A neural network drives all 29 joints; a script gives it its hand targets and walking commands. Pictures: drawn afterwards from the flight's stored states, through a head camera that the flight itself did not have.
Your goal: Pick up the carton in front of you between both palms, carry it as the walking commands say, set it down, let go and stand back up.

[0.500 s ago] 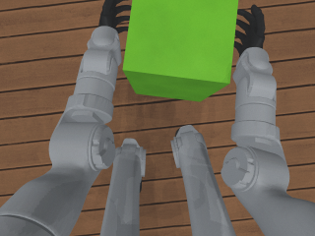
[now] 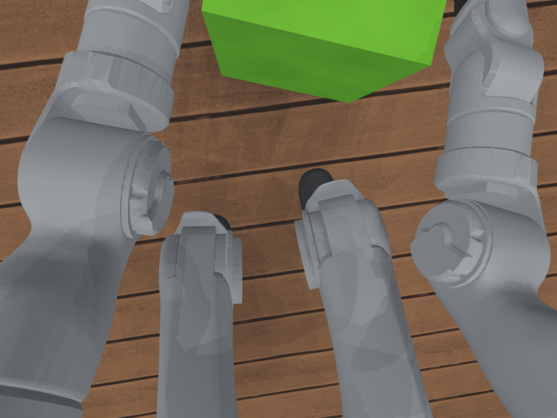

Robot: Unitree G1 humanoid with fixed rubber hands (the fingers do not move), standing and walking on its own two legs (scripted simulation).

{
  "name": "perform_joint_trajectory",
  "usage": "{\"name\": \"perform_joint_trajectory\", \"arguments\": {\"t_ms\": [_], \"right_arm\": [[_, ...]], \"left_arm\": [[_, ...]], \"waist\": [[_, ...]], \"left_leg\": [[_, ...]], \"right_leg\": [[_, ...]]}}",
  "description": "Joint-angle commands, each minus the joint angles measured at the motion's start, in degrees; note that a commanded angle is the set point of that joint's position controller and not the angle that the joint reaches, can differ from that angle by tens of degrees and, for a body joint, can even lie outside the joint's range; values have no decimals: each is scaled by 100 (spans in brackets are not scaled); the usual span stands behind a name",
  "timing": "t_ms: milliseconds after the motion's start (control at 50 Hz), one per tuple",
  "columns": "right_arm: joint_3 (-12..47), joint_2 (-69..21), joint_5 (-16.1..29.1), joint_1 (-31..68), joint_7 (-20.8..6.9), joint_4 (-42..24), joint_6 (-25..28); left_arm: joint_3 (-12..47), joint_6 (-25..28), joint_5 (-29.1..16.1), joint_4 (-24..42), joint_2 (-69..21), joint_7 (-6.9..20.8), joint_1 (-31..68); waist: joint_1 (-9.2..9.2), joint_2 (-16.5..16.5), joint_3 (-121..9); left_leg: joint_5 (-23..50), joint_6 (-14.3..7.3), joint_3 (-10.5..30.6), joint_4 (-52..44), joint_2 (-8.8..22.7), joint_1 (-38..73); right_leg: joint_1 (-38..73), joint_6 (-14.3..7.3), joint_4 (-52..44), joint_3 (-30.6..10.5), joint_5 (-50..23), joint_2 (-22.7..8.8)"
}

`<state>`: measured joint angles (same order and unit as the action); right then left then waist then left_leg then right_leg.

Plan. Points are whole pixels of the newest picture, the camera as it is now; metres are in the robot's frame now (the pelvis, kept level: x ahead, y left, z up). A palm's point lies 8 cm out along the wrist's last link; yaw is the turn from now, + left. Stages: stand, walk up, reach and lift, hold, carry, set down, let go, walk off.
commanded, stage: set down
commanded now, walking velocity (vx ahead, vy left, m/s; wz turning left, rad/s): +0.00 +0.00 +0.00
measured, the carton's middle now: out of the picture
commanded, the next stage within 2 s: none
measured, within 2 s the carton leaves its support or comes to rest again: rests again in 1.18 s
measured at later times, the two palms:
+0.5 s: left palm out of the picture +0.60 +0.00 -0.19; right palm out of the picture +0.48 -0.28 -0.18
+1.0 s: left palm out of the picture +0.60 +0.00 -0.20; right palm out of the picture +0.49 -0.29 -0.20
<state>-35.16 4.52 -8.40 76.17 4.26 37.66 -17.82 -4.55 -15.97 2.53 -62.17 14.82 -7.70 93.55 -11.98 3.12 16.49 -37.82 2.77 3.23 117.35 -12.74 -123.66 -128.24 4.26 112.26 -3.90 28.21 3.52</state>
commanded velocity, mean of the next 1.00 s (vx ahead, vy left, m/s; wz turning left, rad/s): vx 0.00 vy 0.00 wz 0.00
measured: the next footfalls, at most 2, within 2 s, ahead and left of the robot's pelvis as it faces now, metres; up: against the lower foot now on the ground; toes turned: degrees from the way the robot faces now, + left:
none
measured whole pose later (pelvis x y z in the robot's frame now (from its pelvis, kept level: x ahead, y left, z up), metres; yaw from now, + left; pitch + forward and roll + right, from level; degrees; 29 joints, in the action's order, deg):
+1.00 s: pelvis +0.00 +0.01 -0.04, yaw -3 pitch +38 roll -5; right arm -44.1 10.1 -13.1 82.2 -5.4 47.4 -13.6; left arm -10.0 -11.9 10.1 -66.7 13.9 0.1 100.3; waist -10.8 1.6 24.5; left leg -40.3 -1.1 1.9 127.6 -9.9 -125.1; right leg -127.6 4.5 119.9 -0.7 30.8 0.5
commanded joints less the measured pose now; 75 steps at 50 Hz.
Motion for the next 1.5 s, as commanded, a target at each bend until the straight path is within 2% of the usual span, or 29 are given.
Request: {"name": "perform_joint_trajectory", "arguments": {"t_ms": [0, 60, 80, 140, 220, 320, 520, 600, 620, 880, 980, 1040, 1080, 1140, 1180, 1200, 1220, 1260, 1300, 1340, 1380, 1440, 1480], "right_arm": [[2483, -3602, 761, 4046, -1473, -272, 195], [2408, -3467, 817, 4053, -1489, -253, 245], [2295, -3393, 776, 3951, -1473, -73, 262], [2301, -3454, 780, 3938, -1571, -7, 267], [2087, -3362, 603, 3897, -1645, 173, 269], [1795, -3096, 402, 3768, -1684, 379, 244], [1201, -2550, 51, 3349, -1661, 881, 190], [985, -2410, -68, 3147, -1666, 1058, 154], [914, -2393, -116, 3090, -1668, 1088, 153], [424, -2023, -331, 2484, -1680, 1485, 163], [315, -1821, -342, 2278, -1636, 1581, 223], [255, -1708, -315, 2201, -1565, 1626, 313], [180, -1561, -282, 2134, -1488, 1659, 402], [-124, -789, -221, 1833, -1197, 1759, 643], [-533, 647, -187, 1311, -731, 1787, 964], [-579, 1414, -75, 1213, -449, 1780, 1173], [-456, 1751, 127, 1375, -264, 1803, 1333], [-164, 2127, 586, 1698, -89, 1841, 1534], [211, 2207, 998, 1937, -46, 1866, 1615], [571, 2230, 1344, 2095, -52, 1888, 1604], [798, 2312, 1579, 2195, -38, 1850, 1530], [927, 2430, 1696, 2271, 45, 1699, 1351], [983, 2398, 1692, 2283, 122, 1547, 1226]], "left_arm": [[1394, 272, -699, 724, -4815, 1201, 2847], [1667, 348, -896, 829, -4882, 1163, 2957], [1704, 383, -841, 744, -4796, 1086, 2949], [1474, 362, -710, 458, -4817, 1108, 2533], [1192, 362, -525, 137, -4760, 1144, 2381], [943, 315, -335, -134, -4450, 1172, 2365], [556, 214, 9, -560, -3661, 1245, 2150], [429, 166, 125, -700, -3428, 1287, 2029], [400, 156, 150, -722, -3406, 1302, 2009], [144, 68, 611, -1042, -3107, 1404, 1295], [109, 79, 723, -1081, -2953, 1422, 1110], [177, 135, 711, -967, -2829, 1391, 1223], [247, 198, 674, -835, -2627, 1345, 1374], [329, 343, 562, -617, -1673, 1124, 1574], [378, 491, 387, -328, -157, 760, 1552], [544, 594, 163, -131, 591, 535, 1665], [801, 649, -130, 32, 901, 412, 1970], [1209, 726, -671, 185, 1176, 299, 2522], [1525, 772, -1039, 381, 1239, 298, 2927], [1785, 768, -1326, 539, 1256, 346, 3203], [1895, 708, -1513, 545, 1341, 409, 3296], [1895, 572, -1617, 280, 1514, 483, 3226], [1812, 492, -1593, 111, 1624, 531, 3126]], "waist": [[-819, 1069, -7215], [-993, 1286, -7292], [-986, 1299, -7210], [-798, 1257, -6829], [-756, 1140, -6289], [-750, 1210, -5664], [-545, 1192, -4469], [-495, 1134, -4163], [-533, 1108, -4100], [-323, 1089, -3463], [-299, 1091, -3332], [-360, 1103, -3359], [-420, 1123, -3419], [-553, 1146, -3649], [-651, 1124, -3938], [-717, 1083, -4163], [-821, 1004, -4453], [-1015, 1168, -4984], [-1133, 1431, -5497], [-1187, 1603, -5866], [-1214, 1581, -6023], [-1244, 1367, -6150], [-1203, 1176, -6210]], "left_leg": [[2033, -161, -518, -809, 181, 2597], [2455, -141, -453, -623, 212, 2810], [2564, -128, -449, -587, 242, 2860], [2529, -197, -381, -593, 235, 2679], [2284, -264, -336, -593, 222, 2328], [1833, -297, -270, -634, 245, 2252], [1217, -326, -202, -646, 342, 2027], [1135, -351, -165, -613, 373, 1998], [1124, -357, -153, -595, 375, 1965], [1395, -481, 3, -464, 511, 2032], [1496, -499, 68, -426, 569, 2109], [1615, -470, 101, -390, 611, 2205], [1721, -432, 130, -366, 653, 2302], [1943, -313, 175, -331, 754, 2490], [2180, -181, 176, -291, 846, 2625], [2378, -143, 202, -251, 897, 2739], [2639, -144, 288, -194, 947, 2892], [3054, -112, 418, -28, 1020, 3264], [3224, -85, 456, 89, 1082, 3651], [3069, -91, 380, 134, 1112, 3792], [2693, -106, 238, 150, 1105, 3569], [1726, -162, -3, 107, 1056, 2996], [1168, -220, -152, 32, 1017, 2534]], "right_leg": [[4301, -73, -371, 965, -2844, 98], [4317, -133, -219, 936, -3207, 98], [4216, -117, -146, 927, -3261, 107], [4011, -121, -85, 897, -3091, 77], [3665, -114, -15, 879, -2800, 52], [3060, -137, -2, 893, -2159, 9], [2608, -210, 59, 824, -1321, -30], [2524, -233, 103, 799, -1185, -35], [2535, -238, 105, 796, -1180, -33], [2010, -280, 265, 762, -1062, 2], [1828, -273, 327, 770, -1017, 6], [1791, -240, 356, 786, -1098, -18], [1791, -202, 374, 802, -1182, -47], [1929, -128, 398, 815, -1415, -130], [2169, -85, 404, 838, -1718, -192], [2306, -76, 398, 845, -1925, -226], [2470, -73, 408, 877, -2171, -249], [2527, -119, 461, 905, -2518, -303], [2537, -193, 491, 895, -2706, -356], [2778, -253, 455, 857, -2801, -404], [3200, -302, 376, 792, -2876, -437], [3948, -328, 218, 699, -2732, -441], [4485, -335, 95, 642, -2599, -408]]}}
